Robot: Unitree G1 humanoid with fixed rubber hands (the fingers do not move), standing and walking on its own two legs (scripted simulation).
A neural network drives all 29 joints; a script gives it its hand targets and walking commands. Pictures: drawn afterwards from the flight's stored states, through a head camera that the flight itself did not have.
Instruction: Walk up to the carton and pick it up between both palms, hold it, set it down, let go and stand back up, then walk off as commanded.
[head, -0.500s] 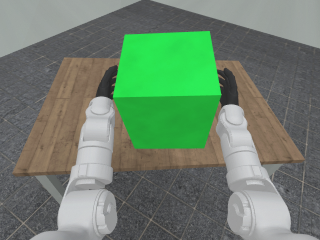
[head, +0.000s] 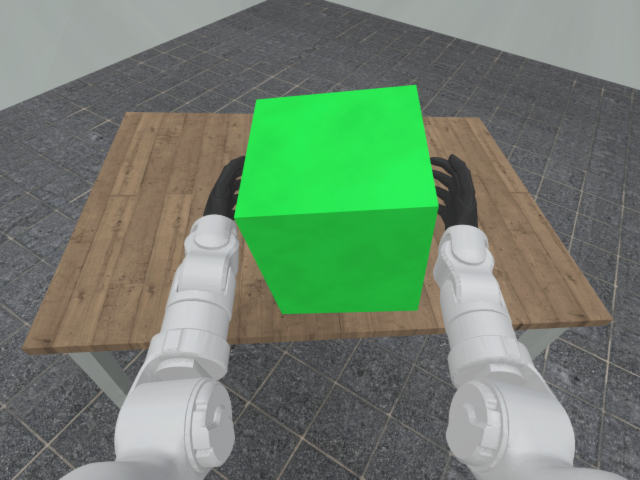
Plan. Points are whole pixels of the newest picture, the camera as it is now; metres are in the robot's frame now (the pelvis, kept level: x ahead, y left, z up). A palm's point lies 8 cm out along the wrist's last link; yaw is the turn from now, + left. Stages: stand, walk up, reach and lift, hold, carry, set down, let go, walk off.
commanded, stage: set down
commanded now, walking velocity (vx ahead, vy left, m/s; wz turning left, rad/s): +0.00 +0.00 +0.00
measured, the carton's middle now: (342, 211) +0.46 -0.02 +0.09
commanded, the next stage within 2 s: none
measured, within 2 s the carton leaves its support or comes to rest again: neither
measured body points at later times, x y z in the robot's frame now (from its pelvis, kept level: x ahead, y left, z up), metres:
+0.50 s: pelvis +0.01 +0.00 +0.00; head +0.03 +0.03 +0.45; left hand +0.44 +0.14 +0.09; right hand +0.42 -0.16 +0.12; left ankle +0.05 +0.09 -0.75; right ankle -0.02 -0.11 -0.75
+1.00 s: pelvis +0.03 +0.00 +0.00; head +0.05 +0.02 +0.45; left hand +0.45 +0.14 +0.07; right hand +0.44 -0.16 +0.10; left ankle +0.05 +0.09 -0.75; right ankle -0.02 -0.11 -0.75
